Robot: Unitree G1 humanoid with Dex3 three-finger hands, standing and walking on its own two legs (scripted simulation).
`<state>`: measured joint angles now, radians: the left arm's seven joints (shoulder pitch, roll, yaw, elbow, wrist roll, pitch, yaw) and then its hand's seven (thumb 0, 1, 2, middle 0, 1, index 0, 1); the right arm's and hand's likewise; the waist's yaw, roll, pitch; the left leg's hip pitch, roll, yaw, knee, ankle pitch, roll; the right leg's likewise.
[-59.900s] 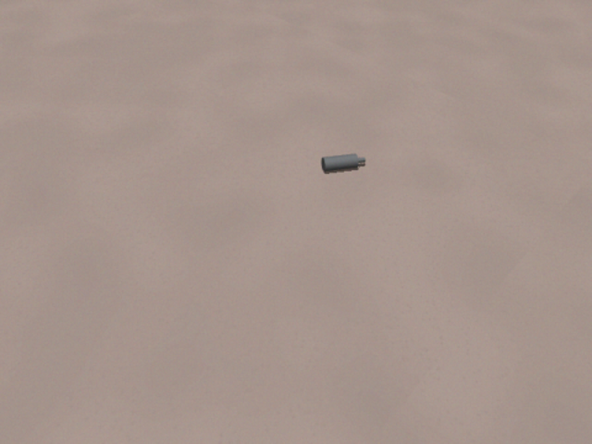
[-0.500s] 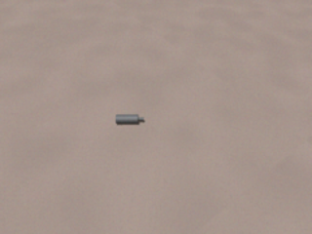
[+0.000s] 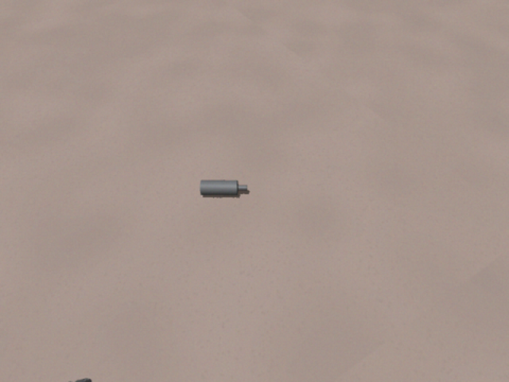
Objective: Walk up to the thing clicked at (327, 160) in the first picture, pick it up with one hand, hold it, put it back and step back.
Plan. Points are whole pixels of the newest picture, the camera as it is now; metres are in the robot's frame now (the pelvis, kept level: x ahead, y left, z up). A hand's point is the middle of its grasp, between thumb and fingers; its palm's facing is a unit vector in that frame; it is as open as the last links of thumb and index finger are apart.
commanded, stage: step back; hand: left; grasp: from above
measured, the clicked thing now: (224, 187) +1.05 +0.17 -0.72
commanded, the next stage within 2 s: stand in 0.20 s
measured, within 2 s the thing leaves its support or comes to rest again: neither
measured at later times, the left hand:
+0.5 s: hand out of the picture +0.11 +0.27 -0.14, palm faces -0.05 -0.95 -0.32, open 7.4 cm
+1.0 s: hand out of the picture +0.08 +0.26 -0.13, palm faces -0.07 -0.93 -0.35, open 7.4 cm
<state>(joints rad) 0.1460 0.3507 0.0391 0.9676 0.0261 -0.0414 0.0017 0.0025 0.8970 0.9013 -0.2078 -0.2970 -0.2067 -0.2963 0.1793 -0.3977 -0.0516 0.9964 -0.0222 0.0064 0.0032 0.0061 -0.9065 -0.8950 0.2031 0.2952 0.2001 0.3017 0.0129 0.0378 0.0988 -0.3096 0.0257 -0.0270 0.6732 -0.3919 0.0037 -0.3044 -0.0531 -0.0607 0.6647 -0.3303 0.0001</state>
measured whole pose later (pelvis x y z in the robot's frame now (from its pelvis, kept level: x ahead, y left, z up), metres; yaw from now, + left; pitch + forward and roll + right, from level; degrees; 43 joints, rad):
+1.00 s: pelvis +0.00 +0.00 +0.03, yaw -2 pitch -3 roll +0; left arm 0.10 0.36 -0.01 1.14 0.01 -0.02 -0.01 0.00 0.90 0.90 -0.20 -0.30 -0.20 -0.30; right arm 0.11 -0.35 -0.01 1.15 -0.01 -0.01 0.02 0.01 -0.91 -0.89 0.20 0.30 0.20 0.30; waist -0.01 0.01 0.06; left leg -0.12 0.04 0.01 0.32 -0.16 -0.03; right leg -0.13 -0.03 -0.02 0.34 -0.16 0.02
